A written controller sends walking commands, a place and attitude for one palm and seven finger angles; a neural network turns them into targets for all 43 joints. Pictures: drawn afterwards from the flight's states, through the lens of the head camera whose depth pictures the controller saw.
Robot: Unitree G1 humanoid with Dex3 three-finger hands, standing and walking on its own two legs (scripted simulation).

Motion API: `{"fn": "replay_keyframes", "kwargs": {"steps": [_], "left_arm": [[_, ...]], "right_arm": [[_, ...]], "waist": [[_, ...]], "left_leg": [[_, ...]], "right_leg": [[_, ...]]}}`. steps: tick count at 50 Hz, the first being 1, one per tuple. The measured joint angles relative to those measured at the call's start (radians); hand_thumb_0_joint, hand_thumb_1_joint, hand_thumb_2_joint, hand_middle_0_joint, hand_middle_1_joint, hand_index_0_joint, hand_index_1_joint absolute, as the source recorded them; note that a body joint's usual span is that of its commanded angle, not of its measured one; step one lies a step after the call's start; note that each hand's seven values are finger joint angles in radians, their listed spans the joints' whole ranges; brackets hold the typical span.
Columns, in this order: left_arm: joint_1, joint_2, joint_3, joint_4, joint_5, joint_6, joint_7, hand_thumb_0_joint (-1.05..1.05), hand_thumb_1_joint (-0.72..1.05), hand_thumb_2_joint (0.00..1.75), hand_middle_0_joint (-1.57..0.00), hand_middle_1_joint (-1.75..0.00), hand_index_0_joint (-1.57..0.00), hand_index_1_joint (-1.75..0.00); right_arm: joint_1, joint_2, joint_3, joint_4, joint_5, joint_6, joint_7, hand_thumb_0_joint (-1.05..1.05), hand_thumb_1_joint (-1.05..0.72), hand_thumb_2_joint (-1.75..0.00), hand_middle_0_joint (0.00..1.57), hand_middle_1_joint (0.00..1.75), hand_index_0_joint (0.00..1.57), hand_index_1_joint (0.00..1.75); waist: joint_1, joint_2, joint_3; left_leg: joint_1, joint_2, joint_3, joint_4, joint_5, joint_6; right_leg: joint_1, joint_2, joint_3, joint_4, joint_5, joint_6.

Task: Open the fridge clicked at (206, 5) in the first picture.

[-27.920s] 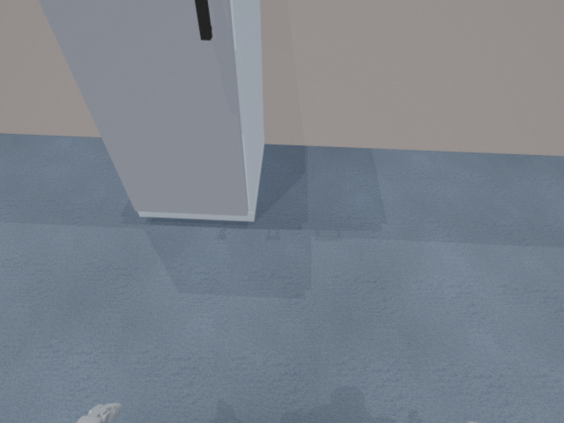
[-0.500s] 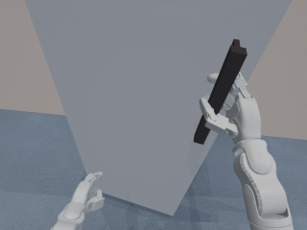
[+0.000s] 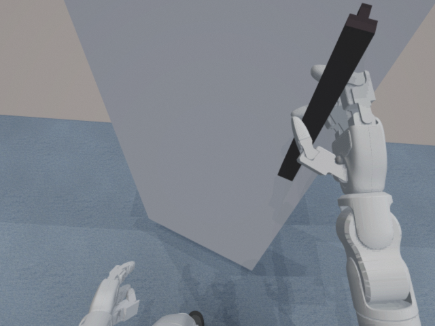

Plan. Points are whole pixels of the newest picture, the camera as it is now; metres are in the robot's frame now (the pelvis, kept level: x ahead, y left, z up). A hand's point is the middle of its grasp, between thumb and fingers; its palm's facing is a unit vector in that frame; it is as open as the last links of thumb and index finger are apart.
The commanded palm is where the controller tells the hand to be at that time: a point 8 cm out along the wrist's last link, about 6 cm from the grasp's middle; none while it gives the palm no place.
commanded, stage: walk backward, drawing the door open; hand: right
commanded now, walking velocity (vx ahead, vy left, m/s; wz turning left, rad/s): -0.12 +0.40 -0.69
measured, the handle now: (317, 109) +0.38 -0.06 +0.23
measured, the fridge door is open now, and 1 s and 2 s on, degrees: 23 49 69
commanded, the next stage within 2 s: stop walking and hold the door back in 1.46 s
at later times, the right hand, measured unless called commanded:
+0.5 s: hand (255, 196) +0.24 +0.01 +0.22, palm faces +0.19 +0.96 -0.22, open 8.3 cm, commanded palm +0.20 -0.04 +0.22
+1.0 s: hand (168, 228) +0.19 +0.09 +0.22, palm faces +0.70 +0.69 -0.16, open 7.8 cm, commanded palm +0.13 +0.08 +0.22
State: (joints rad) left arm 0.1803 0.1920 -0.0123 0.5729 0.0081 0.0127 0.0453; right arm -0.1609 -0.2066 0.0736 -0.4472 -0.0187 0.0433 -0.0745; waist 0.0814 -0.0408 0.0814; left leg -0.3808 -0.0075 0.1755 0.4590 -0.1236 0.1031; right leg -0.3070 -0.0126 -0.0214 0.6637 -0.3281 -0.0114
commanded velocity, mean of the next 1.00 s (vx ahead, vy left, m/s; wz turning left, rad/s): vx -0.13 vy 0.35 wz -0.63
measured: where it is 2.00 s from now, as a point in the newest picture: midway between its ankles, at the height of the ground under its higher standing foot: (61, 301)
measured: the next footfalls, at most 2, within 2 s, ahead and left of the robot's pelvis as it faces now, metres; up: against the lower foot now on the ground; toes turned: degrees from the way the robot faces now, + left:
right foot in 0.02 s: +0.00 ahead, -0.13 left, +0.00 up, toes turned -2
left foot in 0.28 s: +0.04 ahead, +0.23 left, +0.00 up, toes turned -12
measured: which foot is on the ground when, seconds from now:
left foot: down 0.00-0.02, up 0.04-0.26, down 0.28-0.58, up 0.60-0.86, down 0.88-1.00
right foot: up 0.00-0.00, down 0.02-0.30, up 0.32-0.56, down 0.58-0.88, up 0.90-1.00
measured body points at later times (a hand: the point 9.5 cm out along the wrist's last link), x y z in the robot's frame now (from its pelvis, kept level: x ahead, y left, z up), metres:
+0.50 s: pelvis -0.04 +0.17 +0.01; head +0.05 +0.15 +0.45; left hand +0.24 +0.32 -0.09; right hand +0.22 -0.04 +0.23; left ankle +0.01 +0.24 -0.73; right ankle -0.12 +0.07 -0.67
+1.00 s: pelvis +0.03 +0.38 -0.01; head +0.11 +0.35 +0.43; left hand +0.32 +0.42 -0.12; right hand +0.15 +0.06 +0.22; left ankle +0.14 +0.44 -0.73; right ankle -0.10 +0.28 -0.65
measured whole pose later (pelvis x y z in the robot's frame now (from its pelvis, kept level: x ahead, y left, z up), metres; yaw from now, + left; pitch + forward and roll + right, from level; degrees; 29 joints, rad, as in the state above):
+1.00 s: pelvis +0.03 +0.38 -0.01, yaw -41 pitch -1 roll -1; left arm 0.05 0.18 0.02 0.64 -0.02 -0.05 0.03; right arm -0.07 -0.19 -0.10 -0.54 0.06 -0.06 -0.08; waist 0.03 -0.04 0.21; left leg -0.34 0.06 0.09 0.62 -0.27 0.01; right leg -0.49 -0.03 0.05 1.20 -0.58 0.03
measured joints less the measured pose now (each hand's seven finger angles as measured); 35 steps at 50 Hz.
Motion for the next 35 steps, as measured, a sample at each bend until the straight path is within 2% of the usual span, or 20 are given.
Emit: {"fn": "replay_keyframes", "kwargs": {"steps": [1, 2, 4, 6, 8, 12, 14, 15, 16, 17, 19, 21, 22, 25, 27, 28, 29, 30, 32, 35], "left_arm": [[0.001, 0.004, 0.000, -0.008, -0.001, -0.009, 0.001, 0.02, 0.91, 0.90, -0.20, -0.29, -0.20, -0.30], [-0.003, 0.000, 0.004, -0.010, -0.001, -0.019, 0.002, 0.02, 0.91, 0.90, -0.20, -0.29, -0.20, -0.30], [-0.013, -0.024, 0.014, -0.002, 0.006, -0.035, -0.004, 0.02, 0.91, 0.90, -0.20, -0.29, -0.20, -0.30], [-0.013, -0.039, 0.014, 0.009, 0.015, -0.050, -0.011, 0.01, 0.91, 0.90, -0.20, -0.29, -0.20, -0.30], [-0.020, -0.052, 0.010, 0.029, 0.012, -0.064, -0.023, 0.01, 0.91, 0.90, -0.20, -0.29, -0.20, -0.30], [-0.040, -0.075, 0.005, 0.042, -0.007, -0.076, -0.048, 0.01, 0.91, 0.90, -0.20, -0.30, -0.20, -0.30], [-0.047, -0.085, 0.002, 0.032, -0.017, -0.079, -0.056, 0.02, 0.91, 0.90, -0.20, -0.30, -0.21, -0.30], [-0.062, -0.082, 0.001, 0.029, -0.021, -0.078, -0.060, 0.02, 0.91, 0.90, -0.21, -0.30, -0.21, -0.30], [-0.085, -0.068, 0.003, 0.028, -0.026, -0.074, -0.061, 0.02, 0.91, 0.90, -0.21, -0.30, -0.21, -0.30], [-0.105, -0.054, 0.008, 0.026, -0.029, -0.069, -0.058, 0.02, 0.91, 0.90, -0.21, -0.30, -0.21, -0.30], [-0.132, -0.032, 0.023, 0.030, -0.034, -0.065, -0.040, 0.02, 0.91, 0.90, -0.21, -0.30, -0.21, -0.30], [-0.145, -0.014, 0.035, 0.027, -0.026, -0.063, -0.021, 0.02, 0.91, 0.90, -0.20, -0.30, -0.21, -0.30], [-0.147, -0.007, 0.039, 0.020, -0.020, -0.061, -0.014, 0.02, 0.91, 0.90, -0.20, -0.30, -0.20, -0.30], [-0.141, 0.011, 0.047, -0.007, -0.006, -0.057, 0.003, 0.01, 0.91, 0.90, -0.20, -0.29, -0.20, -0.30], [-0.133, 0.020, 0.051, -0.023, -0.002, -0.061, 0.008, 0.01, 0.91, 0.90, -0.20, -0.29, -0.20, -0.30], [-0.129, 0.024, 0.052, -0.032, -0.002, -0.065, 0.009, 0.01, 0.91, 0.90, -0.20, -0.29, -0.20, -0.30], [-0.125, 0.028, 0.052, -0.044, -0.003, -0.069, 0.009, 0.01, 0.91, 0.90, -0.20, -0.29, -0.20, -0.30], [-0.126, 0.025, 0.057, -0.050, -0.001, -0.075, 0.009, 0.01, 0.91, 0.90, -0.20, -0.29, -0.20, -0.30], [-0.137, -0.004, 0.063, -0.041, 0.003, -0.079, -0.003, 0.01, 0.91, 0.90, -0.20, -0.29, -0.20, -0.30], [-0.131, -0.037, 0.036, -0.015, 0.008, -0.082, -0.026, 0.01, 0.91, 0.90, -0.20, -0.29, -0.20, -0.30]], "right_arm": [[-0.014, -0.001, 0.006, -0.005, -0.001, 0.009, -0.001, -0.12, -0.63, -0.71, 0.38, 1.32, 0.05, 1.02], [-0.029, -0.007, 0.008, -0.005, 0.001, 0.014, -0.003, -0.12, -0.64, -0.72, 0.38, 1.31, 0.05, 1.01], [-0.051, -0.013, 0.008, 0.019, 0.012, -0.006, 0.002, -0.12, -0.63, -0.72, 0.38, 1.31, 0.05, 1.00], [-0.065, -0.004, 0.013, 0.047, 0.018, -0.031, 0.017, -0.12, -0.63, -0.73, 0.38, 1.31, 0.04, 1.02], [-0.088, 0.004, 0.022, 0.067, 0.016, -0.050, 0.037, -0.11, -0.62, -0.75, 0.39, 1.31, 0.04, 1.04], [-0.126, 0.004, 0.026, 0.058, 0.010, -0.043, 0.058, -0.13, -0.59, -0.79, 0.41, 1.31, 0.05, 1.05], [-0.114, -0.010, 0.007, 0.037, 0.014, -0.038, 0.059, -0.14, -0.57, -0.81, 0.43, 1.32, 0.05, 1.06], [-0.100, -0.012, -0.012, 0.026, 0.016, -0.044, 0.057, -0.15, -0.57, -0.82, 0.44, 1.32, 0.04, 1.06], [-0.083, -0.005, -0.030, 0.017, 0.017, -0.057, 0.050, -0.16, -0.56, -0.83, 0.45, 1.33, 0.04, 1.07], [-0.068, -0.001, -0.040, 0.009, 0.020, -0.068, 0.046, -0.16, -0.56, -0.84, 0.46, 1.34, 0.04, 1.07], [-0.053, 0.000, -0.041, 0.001, 0.029, -0.080, 0.051, -0.16, -0.55, -0.84, 0.46, 1.35, 0.04, 1.08], [-0.035, 0.003, -0.030, -0.014, 0.023, -0.086, 0.056, -0.16, -0.55, -0.85, 0.46, 1.34, 0.04, 1.09], [-0.026, 0.005, -0.023, -0.025, 0.016, -0.086, 0.057, -0.16, -0.55, -0.85, 0.46, 1.34, 0.05, 1.09], [-0.010, 0.008, 0.008, -0.059, -0.003, -0.079, 0.061, -0.16, -0.55, -0.84, 0.47, 1.34, 0.06, 1.09], [-0.015, 0.007, 0.032, -0.076, -0.012, -0.067, 0.062, -0.16, -0.55, -0.82, 0.47, 1.33, 0.07, 1.07], [-0.022, 0.007, 0.042, -0.085, -0.014, -0.057, 0.061, -0.16, -0.55, -0.81, 0.48, 1.32, 0.08, 1.06], [-0.032, 0.005, 0.048, -0.094, -0.015, -0.045, 0.058, -0.17, -0.55, -0.80, 0.48, 1.32, 0.08, 1.05], [-0.046, 0.000, 0.049, -0.096, -0.013, -0.039, 0.054, -0.17, -0.56, -0.79, 0.49, 1.31, 0.07, 1.04], [-0.069, -0.010, 0.038, -0.069, -0.005, -0.069, 0.058, -0.19, -0.56, -0.79, 0.50, 1.32, 0.06, 1.02], [-0.062, -0.018, 0.016, -0.045, 0.013, -0.102, 0.074, -0.19, -0.56, -0.80, 0.51, 1.34, 0.05, 1.05]], "waist": [[0.002, -0.004, 0.000], [0.005, 0.002, 0.005], [0.008, 0.018, 0.032], [0.017, -0.004, 0.051], [0.002, -0.022, 0.069], [-0.054, -0.008, 0.087], [-0.067, 0.012, 0.076], [-0.070, 0.004, 0.077], [-0.059, -0.023, 0.093], [-0.044, -0.035, 0.103], [-0.034, -0.016, 0.114], [-0.036, 0.016, 0.114], [-0.034, 0.029, 0.112], [-0.025, 0.055, 0.097], [-0.023, 0.056, 0.081], [-0.025, 0.053, 0.072], [-0.030, 0.046, 0.062], [-0.033, 0.045, 0.061], [-0.041, 0.070, 0.107], [-0.034, 0.050, 0.140]], "left_leg": [[-0.022, 0.004, 0.010, 0.031, -0.010, -0.001], [-0.053, 0.017, 0.005, 0.085, -0.028, -0.018], [-0.118, 0.015, -0.080, 0.291, -0.166, -0.063], [-0.166, -0.012, -0.132, 0.491, -0.264, -0.084], [-0.178, -0.025, -0.165, 0.543, -0.290, -0.093], [-0.056, 0.010, -0.210, 0.302, -0.209, -0.109], [0.052, 0.031, -0.217, 0.133, -0.145, -0.121], [0.085, 0.021, -0.206, 0.074, -0.142, -0.134], [0.098, -0.002, -0.182, 0.060, -0.137, -0.130], [0.101, -0.007, -0.158, 0.060, -0.133, -0.117], [0.098, 0.015, -0.124, 0.066, -0.132, -0.091], [0.097, 0.035, -0.101, 0.062, -0.128, -0.069], [0.098, 0.042, -0.086, 0.056, -0.124, -0.060], [0.087, 0.054, -0.025, 0.044, -0.120, -0.040], [0.064, 0.052, 0.022, 0.054, -0.125, -0.026], [0.044, 0.050, 0.042, 0.076, -0.135, -0.020], [0.011, 0.047, 0.055, 0.125, -0.151, -0.015], [-0.032, 0.047, 0.041, 0.210, -0.175, -0.030], [-0.104, 0.033, -0.059, 0.425, -0.300, -0.069], [-0.194, -0.004, -0.131, 0.615, -0.329, -0.100]], "right_leg": [[0.035, -0.005, 0.000, -0.076, 0.043, 0.003], [0.052, 0.002, 0.003, -0.117, 0.007, 0.015], [0.059, 0.023, 0.020, -0.142, 0.015, 0.025], [0.058, 0.011, 0.078, -0.175, 0.065, 0.038], [0.051, -0.018, 0.131, -0.206, 0.102, 0.053], [0.029, -0.066, 0.194, -0.216, 0.122, 0.111], [0.010, -0.073, 0.217, -0.196, 0.112, 0.141], [-0.002, -0.086, 0.231, -0.176, 0.103, 0.144], [-0.020, -0.106, 0.238, -0.138, 0.097, 0.112], [-0.056, -0.101, 0.224, -0.055, 0.032, 0.085], [-0.135, -0.048, 0.161, 0.200, -0.122, 0.050], [-0.170, -0.008, 0.083, 0.376, -0.182, 0.038], [-0.171, 0.001, 0.044, 0.408, -0.192, 0.038], [-0.124, 0.006, -0.054, 0.324, -0.183, 0.038], [-0.068, 0.000, -0.092, 0.169, -0.142, 0.039], [-0.030, -0.002, -0.105, 0.066, -0.092, 0.037], [0.018, -0.008, -0.111, -0.050, 0.014, 0.031], [0.048, -0.008, -0.107, -0.114, 0.012, 0.021], [0.063, 0.003, -0.085, -0.111, -0.007, 0.012], [0.071, -0.036, -0.002, -0.145, 0.036, 0.043]]}}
